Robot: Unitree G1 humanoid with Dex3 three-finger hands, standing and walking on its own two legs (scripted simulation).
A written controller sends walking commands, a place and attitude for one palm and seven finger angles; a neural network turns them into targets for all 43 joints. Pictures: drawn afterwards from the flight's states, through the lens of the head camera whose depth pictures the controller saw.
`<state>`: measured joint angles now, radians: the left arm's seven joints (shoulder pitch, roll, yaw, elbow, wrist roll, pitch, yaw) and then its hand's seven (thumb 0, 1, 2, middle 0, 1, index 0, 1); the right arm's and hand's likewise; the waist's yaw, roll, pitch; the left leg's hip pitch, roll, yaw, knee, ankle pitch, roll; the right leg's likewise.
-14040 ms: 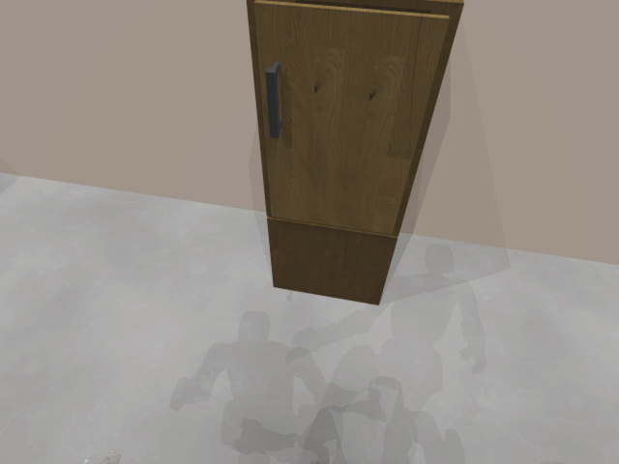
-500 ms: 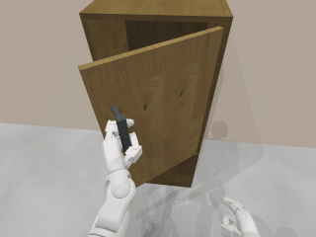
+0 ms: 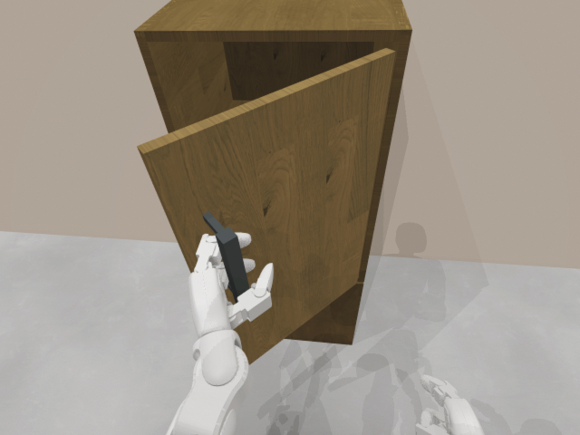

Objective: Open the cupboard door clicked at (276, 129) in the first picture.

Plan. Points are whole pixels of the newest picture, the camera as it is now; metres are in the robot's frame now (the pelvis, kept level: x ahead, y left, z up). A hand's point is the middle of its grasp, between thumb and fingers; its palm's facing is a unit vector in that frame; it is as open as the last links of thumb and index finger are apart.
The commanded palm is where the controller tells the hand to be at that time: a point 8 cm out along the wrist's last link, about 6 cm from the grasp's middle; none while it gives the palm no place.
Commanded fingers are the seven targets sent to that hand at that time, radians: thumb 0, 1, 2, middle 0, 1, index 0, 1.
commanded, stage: open thumb and fingers to let go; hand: left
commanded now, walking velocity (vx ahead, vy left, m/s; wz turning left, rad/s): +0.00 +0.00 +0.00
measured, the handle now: (228, 263) +0.32 +0.11 +0.09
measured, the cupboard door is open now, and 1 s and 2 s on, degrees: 45 49 49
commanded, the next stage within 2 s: slide the hand sideways off the handle in 0.54 s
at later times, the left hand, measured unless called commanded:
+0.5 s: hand (252, 292) +0.28 +0.07 +0.09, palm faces +0.27 -0.96 -0.01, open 15.0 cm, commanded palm +0.24 +0.10 +0.09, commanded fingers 0.00 -0.50 0.30 -0.15 -0.30 -0.15 -0.30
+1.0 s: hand (256, 322) +0.24 +0.06 +0.09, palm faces -0.15 -0.99 +0.02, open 16.4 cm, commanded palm +0.21 +0.12 +0.09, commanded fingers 0.00 -0.50 0.30 -0.15 -0.30 -0.15 -0.30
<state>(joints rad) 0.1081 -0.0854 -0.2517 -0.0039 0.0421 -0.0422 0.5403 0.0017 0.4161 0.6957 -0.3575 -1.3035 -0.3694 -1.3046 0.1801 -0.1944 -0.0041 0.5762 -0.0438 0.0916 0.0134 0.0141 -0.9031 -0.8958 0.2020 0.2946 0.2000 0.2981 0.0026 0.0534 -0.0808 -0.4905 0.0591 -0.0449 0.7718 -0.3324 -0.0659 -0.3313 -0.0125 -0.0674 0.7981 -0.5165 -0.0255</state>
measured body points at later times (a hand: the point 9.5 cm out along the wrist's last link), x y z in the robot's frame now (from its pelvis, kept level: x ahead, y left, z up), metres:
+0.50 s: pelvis -0.01 +0.02 +0.00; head -0.01 +0.00 +0.45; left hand +0.26 +0.12 +0.09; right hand +0.18 -0.20 -0.09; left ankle +0.04 +0.17 -0.71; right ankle -0.06 -0.10 -0.71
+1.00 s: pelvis -0.02 +0.02 +0.00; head -0.02 +0.00 +0.45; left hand +0.24 +0.11 +0.09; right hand +0.15 -0.20 -0.09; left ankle +0.04 +0.17 -0.71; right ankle -0.06 -0.10 -0.71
